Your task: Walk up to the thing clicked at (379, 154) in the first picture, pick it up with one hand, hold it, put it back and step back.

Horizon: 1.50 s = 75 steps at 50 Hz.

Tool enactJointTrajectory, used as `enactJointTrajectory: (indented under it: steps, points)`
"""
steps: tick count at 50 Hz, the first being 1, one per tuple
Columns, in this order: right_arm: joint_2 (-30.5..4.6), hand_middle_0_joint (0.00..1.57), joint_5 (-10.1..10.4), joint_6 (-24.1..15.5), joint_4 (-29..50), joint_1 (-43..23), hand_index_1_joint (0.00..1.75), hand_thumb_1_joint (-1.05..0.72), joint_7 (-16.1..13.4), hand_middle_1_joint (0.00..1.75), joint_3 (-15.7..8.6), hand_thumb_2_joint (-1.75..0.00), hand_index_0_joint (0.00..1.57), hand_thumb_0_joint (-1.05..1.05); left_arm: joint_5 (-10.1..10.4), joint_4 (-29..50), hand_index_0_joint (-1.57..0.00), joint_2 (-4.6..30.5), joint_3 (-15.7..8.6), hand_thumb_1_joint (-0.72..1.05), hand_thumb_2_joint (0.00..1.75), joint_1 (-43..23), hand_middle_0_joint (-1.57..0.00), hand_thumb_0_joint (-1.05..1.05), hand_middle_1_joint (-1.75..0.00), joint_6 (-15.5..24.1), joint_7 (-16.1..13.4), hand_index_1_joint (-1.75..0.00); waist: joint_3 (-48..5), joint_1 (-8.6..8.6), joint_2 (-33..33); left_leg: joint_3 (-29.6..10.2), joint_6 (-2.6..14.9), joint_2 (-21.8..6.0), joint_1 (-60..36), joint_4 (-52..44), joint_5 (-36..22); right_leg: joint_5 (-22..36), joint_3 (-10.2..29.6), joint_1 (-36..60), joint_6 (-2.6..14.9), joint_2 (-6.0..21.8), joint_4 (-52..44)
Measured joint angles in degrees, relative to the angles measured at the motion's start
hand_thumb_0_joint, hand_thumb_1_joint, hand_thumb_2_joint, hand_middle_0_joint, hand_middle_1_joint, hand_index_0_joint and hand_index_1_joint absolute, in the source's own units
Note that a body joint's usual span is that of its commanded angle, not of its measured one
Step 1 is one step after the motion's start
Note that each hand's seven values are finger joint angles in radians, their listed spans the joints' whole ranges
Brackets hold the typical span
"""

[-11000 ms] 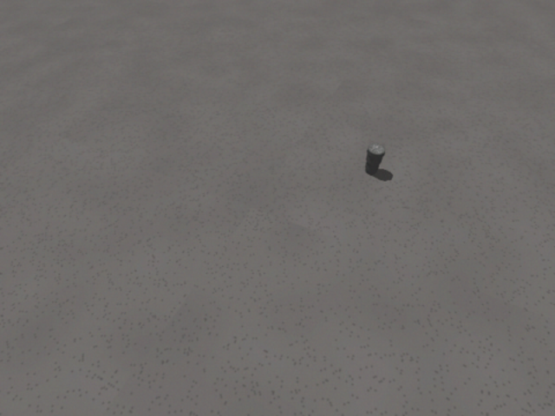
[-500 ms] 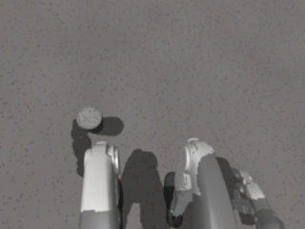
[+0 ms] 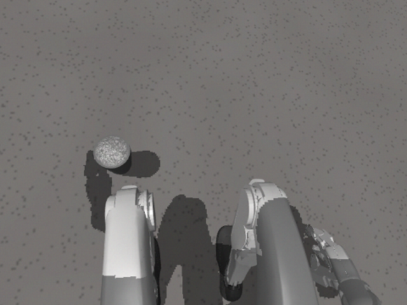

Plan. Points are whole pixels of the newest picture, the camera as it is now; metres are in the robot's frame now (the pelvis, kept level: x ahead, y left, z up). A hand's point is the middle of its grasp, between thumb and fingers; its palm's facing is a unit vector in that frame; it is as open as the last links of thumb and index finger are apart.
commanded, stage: go down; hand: left
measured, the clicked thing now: (117, 158) +0.43 +0.21 -0.31
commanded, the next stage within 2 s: none
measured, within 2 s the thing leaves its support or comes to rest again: neither
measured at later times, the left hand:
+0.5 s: hand out of the picture +0.37 +0.41 +0.00, palm faces +0.11 -0.99 -0.07, open 17.5 cm
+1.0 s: hand out of the picture +0.37 +0.42 +0.00, palm faces +0.10 -0.99 -0.07, open 17.2 cm
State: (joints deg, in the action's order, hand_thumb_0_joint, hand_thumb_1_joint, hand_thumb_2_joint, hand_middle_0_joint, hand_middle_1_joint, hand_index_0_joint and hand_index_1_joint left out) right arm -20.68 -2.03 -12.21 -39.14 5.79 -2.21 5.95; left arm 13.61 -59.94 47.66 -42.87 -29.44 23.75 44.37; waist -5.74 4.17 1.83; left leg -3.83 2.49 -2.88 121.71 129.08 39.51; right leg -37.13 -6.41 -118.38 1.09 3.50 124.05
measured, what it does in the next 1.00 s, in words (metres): stands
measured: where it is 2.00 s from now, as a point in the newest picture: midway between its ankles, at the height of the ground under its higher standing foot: (190, 281)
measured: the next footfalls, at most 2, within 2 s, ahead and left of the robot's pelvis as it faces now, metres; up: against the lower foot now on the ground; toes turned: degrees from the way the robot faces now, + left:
none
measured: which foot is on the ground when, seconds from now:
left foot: down 0.00-1.00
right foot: down 0.00-1.00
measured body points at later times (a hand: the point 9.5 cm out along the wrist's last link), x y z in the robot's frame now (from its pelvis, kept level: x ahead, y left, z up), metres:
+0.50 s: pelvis +0.00 +0.00 -0.01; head +0.20 +0.08 +0.38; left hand +0.36 +0.47 +0.01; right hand +0.16 -0.27 -0.10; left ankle +0.09 +0.11 -0.35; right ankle +0.11 -0.12 -0.35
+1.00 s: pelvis +0.00 +0.00 -0.01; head +0.21 +0.08 +0.38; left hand +0.36 +0.47 +0.01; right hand +0.16 -0.27 -0.10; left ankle +0.09 +0.11 -0.35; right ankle +0.11 -0.12 -0.35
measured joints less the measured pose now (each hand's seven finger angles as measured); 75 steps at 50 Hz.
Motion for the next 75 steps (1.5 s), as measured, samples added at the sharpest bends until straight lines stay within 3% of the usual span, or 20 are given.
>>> enactJointTrajectory:
  steps: [28, 39, 48, 57, 67, 75]
  points:
    - [-0.8, 0.21, -0.2, 0.8, 0.7, -0.3, 0.3, -0.89, 0.2, 0.3, 1.7, -0.9, 0.21, 0.01, 0.7, -1.7, -0.04, 4.7, -2.5, -0.55, 0.1, -2.7, -0.05, -0.01, -0.09, 0.2, 2.6, -0.11, 1.5, 1.06, 0.4, -1.0, 0.3, 0.0, 1.5, 2.3, -0.1, 0.4, -0.8, -0.7, -0.28, -0.1, 1.4]
    - [-0.9, 0.21, 0.0, 0.8, 0.9, -0.3, 0.3, -0.89, 0.1, 0.3, 2.2, -0.9, 0.21, 0.01, 1.4, -0.9, -0.04, 4.1, -2.6, -0.51, 0.1, -2.6, -0.05, -0.01, -0.09, 0.6, 3.3, -0.1, 1.5, 1.34, 0.5, -1.0, 0.37, 0.1, 1.5, 2.5, 0.0, 0.3, -0.8, -0.7, -0.41, -0.2, 1.5]
    - [-1.0, 0.21, -0.1, 0.9, 1.3, -0.8, 0.3, -0.89, 0.1, 0.3, 2.5, -0.9, 0.21, 0.01, 2.2, -1.6, -0.04, 6.1, -3.4, -0.5, 0.11, -2.5, -0.05, -0.01, -0.09, 0.8, 3.8, -0.1, 2.1, 1.62, 0.4, -1.5, 0.33, 0.0, 1.8, 2.8, 0.0, 0.4, -1.2, -0.8, -0.4, -0.3, 1.5]
    - [-1.2, 0.21, -0.2, 0.8, 0.8, -0.8, 0.3, -0.89, 0.0, 0.3, 2.9, -0.9, 0.21, 0.01, 2.9, -0.3, -0.04, 5.0, -3.7, -0.5, 0.11, -3.0, -0.05, -0.01, -0.08, 1.4, 4.8, -0.1, 2.4, 1.28, 0.8, -1.5, 0.29, 0.1, 1.8, 3.1, 0.1, 0.3, -1.2, -0.7, -0.4, -0.3, 1.8]
    - [-1.0, 0.21, 0.1, 0.6, 1.2, -1.0, 0.3, -0.89, -0.2, 0.3, 2.8, -0.9, 0.21, 0.01, 3.4, -1.2, -0.03, 6.0, -2.9, -0.48, 0.11, -2.9, -0.05, -0.01, -0.08, 1.0, 5.2, -0.1, 1.5, 1.67, 0.5, -1.6, 0.51, 0.1, 1.8, 3.0, 0.1, 0.4, -1.3, -0.6, -0.6, -0.4, 1.4]
    - [-1.2, 0.21, 0.0, 0.5, 1.3, -1.0, 0.3, -0.89, -0.3, 0.3, 3.5, -0.9, 0.21, 0.01, 3.8, -1.0, -0.03, 6.5, -4.1, -0.47, 0.11, -3.5, -0.05, -0.01, -0.08, 1.9, 5.9, -0.1, 2.6, 1.65, 0.9, -1.7, 0.51, 0.1, 1.8, 3.2, -0.1, 0.6, -1.3, -0.5, -0.66, -0.5, 1.6]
